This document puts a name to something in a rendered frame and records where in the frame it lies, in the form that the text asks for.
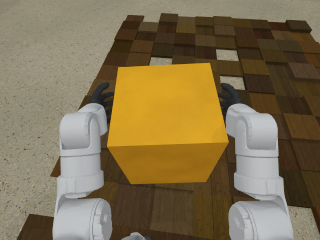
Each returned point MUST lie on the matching carton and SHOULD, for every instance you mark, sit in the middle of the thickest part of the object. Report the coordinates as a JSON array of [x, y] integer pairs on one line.
[[166, 123]]

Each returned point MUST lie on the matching left robot upper arm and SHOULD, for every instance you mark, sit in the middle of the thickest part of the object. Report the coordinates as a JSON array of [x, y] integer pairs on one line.
[[83, 219]]

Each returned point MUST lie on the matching robot left hand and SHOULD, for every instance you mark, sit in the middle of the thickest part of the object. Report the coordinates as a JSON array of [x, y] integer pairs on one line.
[[99, 98]]

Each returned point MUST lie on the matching robot left forearm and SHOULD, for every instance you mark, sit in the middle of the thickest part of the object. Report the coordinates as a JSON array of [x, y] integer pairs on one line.
[[79, 147]]

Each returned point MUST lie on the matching right robot upper arm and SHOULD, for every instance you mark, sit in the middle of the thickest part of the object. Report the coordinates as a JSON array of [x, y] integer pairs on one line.
[[259, 220]]

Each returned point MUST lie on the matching left robot shin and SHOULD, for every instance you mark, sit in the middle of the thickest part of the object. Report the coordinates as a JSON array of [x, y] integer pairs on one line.
[[136, 233]]

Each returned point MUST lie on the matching robot right forearm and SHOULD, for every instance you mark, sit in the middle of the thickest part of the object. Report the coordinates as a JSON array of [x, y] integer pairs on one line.
[[256, 149]]

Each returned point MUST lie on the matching robot right hand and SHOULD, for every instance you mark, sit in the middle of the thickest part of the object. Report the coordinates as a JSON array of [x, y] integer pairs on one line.
[[232, 98]]

